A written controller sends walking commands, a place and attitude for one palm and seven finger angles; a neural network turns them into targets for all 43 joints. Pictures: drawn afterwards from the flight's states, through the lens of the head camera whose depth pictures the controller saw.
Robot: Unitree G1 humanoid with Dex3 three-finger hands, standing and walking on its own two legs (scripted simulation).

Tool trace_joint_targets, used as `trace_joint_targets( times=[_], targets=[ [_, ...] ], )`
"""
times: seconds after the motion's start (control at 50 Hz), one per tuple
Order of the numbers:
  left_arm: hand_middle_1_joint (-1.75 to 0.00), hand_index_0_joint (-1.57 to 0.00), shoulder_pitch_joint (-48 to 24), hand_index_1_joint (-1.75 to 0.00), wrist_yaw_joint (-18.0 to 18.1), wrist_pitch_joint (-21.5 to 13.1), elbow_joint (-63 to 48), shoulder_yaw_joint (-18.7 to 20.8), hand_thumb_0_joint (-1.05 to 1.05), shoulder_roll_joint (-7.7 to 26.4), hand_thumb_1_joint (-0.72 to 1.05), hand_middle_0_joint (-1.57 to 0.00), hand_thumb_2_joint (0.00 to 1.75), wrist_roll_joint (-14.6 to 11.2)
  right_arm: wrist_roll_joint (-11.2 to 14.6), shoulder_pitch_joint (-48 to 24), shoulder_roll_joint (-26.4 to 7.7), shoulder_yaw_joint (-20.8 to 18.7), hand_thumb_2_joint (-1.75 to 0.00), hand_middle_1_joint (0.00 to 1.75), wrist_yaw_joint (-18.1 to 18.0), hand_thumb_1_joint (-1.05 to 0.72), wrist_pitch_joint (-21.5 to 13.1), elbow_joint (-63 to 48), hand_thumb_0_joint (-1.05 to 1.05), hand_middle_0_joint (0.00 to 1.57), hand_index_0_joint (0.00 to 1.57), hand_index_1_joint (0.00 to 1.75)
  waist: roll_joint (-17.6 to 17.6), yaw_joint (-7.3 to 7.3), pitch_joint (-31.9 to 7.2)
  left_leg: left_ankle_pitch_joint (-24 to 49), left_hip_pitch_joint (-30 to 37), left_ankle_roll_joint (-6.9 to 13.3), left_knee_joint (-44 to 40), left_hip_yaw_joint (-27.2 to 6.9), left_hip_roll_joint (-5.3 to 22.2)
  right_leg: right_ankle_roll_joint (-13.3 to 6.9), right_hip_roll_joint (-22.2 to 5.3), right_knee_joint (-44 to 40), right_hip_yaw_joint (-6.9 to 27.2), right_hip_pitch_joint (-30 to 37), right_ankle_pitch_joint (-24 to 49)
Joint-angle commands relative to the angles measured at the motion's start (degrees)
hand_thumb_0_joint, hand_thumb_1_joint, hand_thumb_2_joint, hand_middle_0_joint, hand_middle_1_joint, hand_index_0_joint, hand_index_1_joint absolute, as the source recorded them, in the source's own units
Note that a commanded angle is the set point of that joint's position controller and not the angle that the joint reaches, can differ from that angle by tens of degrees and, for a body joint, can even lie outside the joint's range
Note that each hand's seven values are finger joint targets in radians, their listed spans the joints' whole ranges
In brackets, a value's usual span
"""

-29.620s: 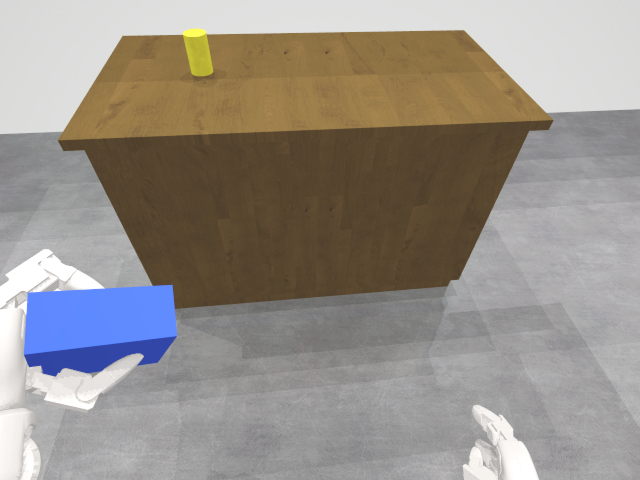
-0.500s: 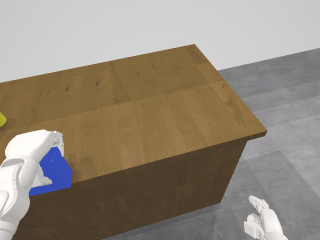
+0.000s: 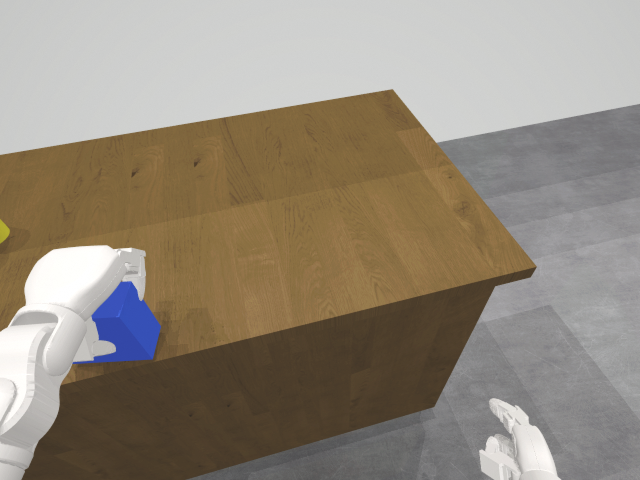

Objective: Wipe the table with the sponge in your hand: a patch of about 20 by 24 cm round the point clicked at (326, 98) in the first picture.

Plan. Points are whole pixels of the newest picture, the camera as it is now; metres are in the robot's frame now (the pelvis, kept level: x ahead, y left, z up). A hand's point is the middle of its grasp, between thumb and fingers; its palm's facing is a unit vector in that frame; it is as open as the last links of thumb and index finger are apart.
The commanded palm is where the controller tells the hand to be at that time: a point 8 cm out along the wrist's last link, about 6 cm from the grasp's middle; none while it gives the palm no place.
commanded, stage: lower the sponge onto the table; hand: left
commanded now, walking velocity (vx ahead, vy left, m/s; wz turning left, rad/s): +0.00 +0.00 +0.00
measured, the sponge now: (104, 331) +0.24 +0.33 +0.05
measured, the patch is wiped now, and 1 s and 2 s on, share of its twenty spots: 0.00 0.05 0.20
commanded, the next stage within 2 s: wipe forward along the first lane in 0.86 s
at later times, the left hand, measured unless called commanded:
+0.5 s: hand (83, 282) +0.26 +0.34 +0.12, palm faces +0.04 +0.00 -1.00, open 9.0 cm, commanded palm +0.23 +0.34 +0.16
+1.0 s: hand (78, 301) +0.25 +0.35 +0.09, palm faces -0.04 -0.03 -1.00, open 9.1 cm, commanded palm +0.24 +0.35 +0.14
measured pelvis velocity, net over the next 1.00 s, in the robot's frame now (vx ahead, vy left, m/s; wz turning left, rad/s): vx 0.00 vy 0.00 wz -0.01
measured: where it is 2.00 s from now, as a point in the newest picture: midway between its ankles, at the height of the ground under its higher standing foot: outside the picture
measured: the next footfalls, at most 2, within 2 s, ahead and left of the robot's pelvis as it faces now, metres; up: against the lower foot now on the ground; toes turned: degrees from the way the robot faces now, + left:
none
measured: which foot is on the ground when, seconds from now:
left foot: down 0.00-1.00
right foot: down 0.00-1.00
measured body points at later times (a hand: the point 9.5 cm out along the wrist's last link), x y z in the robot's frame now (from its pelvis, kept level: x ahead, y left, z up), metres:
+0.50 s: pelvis +0.01 +0.00 +0.00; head +0.01 -0.02 +0.45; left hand +0.26 +0.33 +0.17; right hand +0.21 -0.22 -0.10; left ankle +0.03 +0.08 -0.74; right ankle -0.03 -0.10 -0.74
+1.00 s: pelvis +0.00 +0.00 +0.00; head +0.02 -0.03 +0.45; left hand +0.25 +0.35 +0.14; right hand +0.21 -0.23 -0.11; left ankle +0.03 +0.08 -0.74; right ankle -0.03 -0.10 -0.74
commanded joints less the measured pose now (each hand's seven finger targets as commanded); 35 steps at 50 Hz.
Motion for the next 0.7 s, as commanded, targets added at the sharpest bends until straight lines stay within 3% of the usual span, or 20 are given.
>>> trace_joint_targets(
  times=[0.0,0.02,0.08,0.1,0.14,0.18,0.24,0.28,0.3,0.34,0.36,0.4,0.46,0.5,0.54,0.56,0.62,0.64,0.66,0.68],
  targets=[
    [-1.6,-1.2,-22.5,-1.6,12.1,0.0,-6.9,21.3,0.0,24.2,0.1,-1.2,1.3,2.4,-0.5,-7.5,-5.4,-2.8,-0.9,0.3,0.2,-0.9,-2.5,-6.6,0.0,0.2,0.2,0.3,7.5,0.54,-13.1,14.8,8.6,-1.3,-2.7,-3.3,1.5,-3.4,0.8,-3.2,4.0,-2.5,8.9],
    [-1.6,-1.2,-23.0,-1.6,12.7,2.1,-4.2,18.7,0.0,21.0,0.1,-1.2,1.3,1.8,-0.1,-8.3,-5.8,-3.1,-0.9,0.3,0.9,-0.9,-1.9,-6.2,0.0,0.2,0.2,0.3,8.1,0.24,-12.1,13.9,7.7,-1.7,-2.6,-3.0,1.5,-3.2,0.5,-3.5,3.9,-3.3,8.4],
    [-1.6,-1.2,-18.7,-1.6,12.2,9.1,4.6,14.5,0.0,16.4,0.1,-1.2,1.3,-1.0,0.6,-10.3,-7.1,-3.1,-0.9,0.3,1.9,-0.9,-0.9,-6.0,0.0,0.2,0.2,0.3,3.0,0.41,-11.3,10.2,4.3,-2.0,-3.8,-1.9,1.4,-2.4,0.0,-3.7,2.6,-2.2,7.0],
    [-1.6,-1.2,-17.5,-1.6,10.7,11.2,5.5,11.1,0.0,13.9,0.1,-1.2,1.3,-1.5,1.0,-11.0,-7.2,-2.9,-0.9,0.3,2.0,-0.9,-0.6,-6.3,0.0,0.2,0.2,0.3,1.8,-0.09,-11.9,9.4,3.9,-1.9,-4.0,-1.7,1.3,-1.9,-0.2,-3.7,2.2,-1.9,7.2],
    [-1.6,-1.2,-15.2,-1.6,7.0,14.5,6.8,7.2,0.0,12.4,0.1,-1.2,1.3,-1.4,1.2,-11.7,-8.0,-2.7,-0.9,0.3,2.2,-0.9,0.0,-6.8,0.0,0.2,0.2,0.3,-1.3,-1.04,-13.1,9.8,3.3,-1.3,-3.6,-1.7,1.1,-1.4,-0.4,-3.1,2.3,-0.5,10.1],
    [-1.6,-1.2,-15.2,-1.6,3.0,15.5,3.6,2.5,0.0,9.7,0.1,-1.2,1.3,-0.7,1.7,-12.5,-7.4,-2.0,-0.9,0.3,2.4,-0.9,-0.1,-8.5,0.0,0.2,0.2,0.3,-1.4,-2.26,-15.0,11.0,4.7,-0.6,-2.7,-2.0,0.9,-1.3,-0.5,-2.4,2.5,0.1,12.2],
    [-1.6,-1.2,-17.9,-1.6,-0.1,10.4,-2.4,3.9,0.0,13.2,0.1,-1.2,1.3,0.7,1.2,-10.6,-7.2,-2.1,-0.9,0.3,2.0,-0.9,-0.6,-9.1,0.0,0.2,0.2,0.3,-4.0,-3.85,-16.4,10.9,7.0,0.8,-1.4,-2.7,0.9,-0.8,-0.2,-2.5,2.4,-0.9,12.7],
    [-1.6,-1.2,-19.4,-1.6,0.6,4.6,-8.0,8.4,0.0,17.3,0.1,-1.2,1.3,1.0,0.6,-9.7,-6.0,-1.7,-0.9,0.3,1.1,-0.9,-1.9,-9.7,0.0,0.2,0.2,0.3,-3.1,-3.08,-17.8,11.9,9.3,1.4,-1.2,-3.0,0.9,-1.0,0.2,-2.2,2.7,-0.6,12.4],
    [-1.6,-1.2,-20.0,-1.6,2.0,1.8,-8.8,12.2,0.0,20.5,0.1,-1.2,1.3,1.4,0.3,-8.8,-6.3,-2.0,-0.9,0.3,0.6,-0.9,-2.0,-9.0,0.0,0.2,0.2,0.3,-1.9,-2.62,-16.6,12.5,9.7,1.3,-1.4,-3.2,1.0,-1.3,0.6,-2.4,2.7,-1.5,12.3],
    [-1.6,-1.2,-18.9,-1.6,5.5,-2.0,-11.6,16.0,0.0,22.0,0.1,-1.2,1.3,2.0,-0.3,-7.6,-5.7,-2.3,-0.9,0.3,0.2,-0.9,-2.4,-8.7,0.0,0.2,0.2,0.3,1.9,-1.1,-16.5,14.8,10.3,0.8,-1.6,-3.4,1.1,-1.8,0.8,-2.0,2.3,-1.8,12.2],
    [-1.6,-1.2,-17.7,-1.6,7.2,-2.3,-11.8,18.9,0.0,24.0,0.1,-1.2,1.3,2.2,-0.5,-8.6,-5.5,-2.2,-0.9,0.3,0.2,-0.9,-2.6,-9.0,0.0,0.2,0.2,0.3,5.0,0.02,-16.2,15.4,10.2,0.5,-1.7,-3.6,1.1,-2.4,1.0,-2.1,3.8,-1.5,12.3],
    [-1.6,-1.2,-13.3,-1.6,9.4,0.0,-4.5,17.7,0.0,19.1,0.1,-1.2,1.3,1.6,-0.3,-6.8,-5.8,-2.9,-0.9,0.3,1.1,-0.9,-1.8,-7.3,0.0,0.2,0.2,0.3,4.5,0.03,-11.5,15.5,7.3,-0.6,-1.8,-3.4,1.5,-2.4,0.5,-2.3,2.5,-3.5,11.3],
    [-1.6,-1.2,-12.0,-1.6,10.7,5.1,0.1,17.0,0.0,17.0,0.1,-1.2,1.3,-0.2,0.4,-10.0,-6.6,-3.0,-0.9,0.3,2.3,-0.9,-0.4,-7.4,0.0,0.2,0.2,0.3,3.4,0.83,-10.1,13.3,4.9,-1.2,-2.0,-2.4,1.3,-2.7,0.4,-2.8,3.5,-3.0,10.5],
    [-1.6,-1.2,-10.8,-1.6,10.0,8.4,3.1,13.5,0.0,14.9,0.1,-1.2,1.3,-0.8,0.6,-9.3,-7.4,-3.2,-0.9,0.3,2.5,-0.9,0.4,-7.3,0.0,0.2,0.2,0.3,-0.6,0.0,-11.4,12.1,3.1,-1.1,-2.0,-1.8,1.2,-1.7,0.0,-2.3,2.3,-2.2,10.5],
    [-1.6,-1.2,-12.3,-1.6,8.2,9.8,1.5,10.0,0.0,13.8,0.1,-1.2,1.3,-0.1,0.9,-10.1,-7.7,-3.0,-0.9,0.3,2.5,-0.9,0.6,-7.9,0.0,0.2,0.2,0.3,0.0,-1.15,-13.2,11.9,3.6,-0.7,-1.9,-1.9,1.0,-1.5,0.0,-2.0,2.2,-1.8,11.2],
    [-1.6,-1.2,-12.7,-1.6,7.2,9.8,-0.4,8.4,0.0,12.4,0.1,-1.2,1.3,-0.1,1.2,-12.2,-6.7,-2.2,-0.9,0.3,2.4,-0.9,-0.1,-8.8,0.0,0.2,0.2,0.3,0.0,-1.4,-14.5,12.5,4.9,-0.4,-1.5,-2.0,1.0,-1.7,0.2,-1.8,3.2,-1.4,12.3],
    [-1.6,-1.2,-14.9,-1.6,5.5,6.4,-5.6,6.9,0.0,13.1,0.1,-1.2,1.3,0.6,0.8,-9.3,-6.9,-2.8,-0.9,0.3,1.9,-0.9,-0.8,-8.6,0.0,0.2,0.2,0.3,1.0,-3.23,-17.2,13.9,7.9,0.4,-0.2,-2.9,1.0,-1.4,0.2,-1.7,2.7,-2.0,13.9],
    [-1.6,-1.2,-15.4,-1.6,5.4,4.5,-7.5,7.4,0.0,13.7,0.1,-1.2,1.3,0.6,0.5,-8.8,-6.6,-3.0,-0.9,0.3,1.6,-0.9,-1.3,-8.8,0.0,0.2,0.2,0.3,0.6,-3.15,-18.1,14.1,8.8,0.7,0.1,-3.0,1.0,-1.3,0.2,-1.6,2.8,-1.9,14.1],
    [-1.6,-1.2,-16.4,-1.6,5.8,2.7,-10.2,10.0,0.0,16.7,0.1,-1.2,1.3,0.9,0.4,-9.8,-6.1,-2.5,-0.9,0.3,1.1,-0.9,-2.0,-9.3,0.0,0.2,0.2,0.3,1.2,-2.77,-18.3,14.2,9.5,1.0,0.3,-3.2,1.1,-1.6,0.7,-1.6,3.8,-2.0,14.1],
    [-1.6,-1.2,-15.3,-1.6,6.6,1.8,-7.6,10.8,0.0,16.6,0.1,-1.2,1.3,1.2,0.1,-8.1,-6.0,-2.6,-0.9,0.3,0.7,-0.9,-2.2,-8.4,0.0,0.2,0.2,0.3,0.5,-2.78,-17.2,14.0,8.8,1.0,0.3,-2.9,0.9,-1.4,0.5,-1.4,2.9,-2.4,13.6]
  ],
)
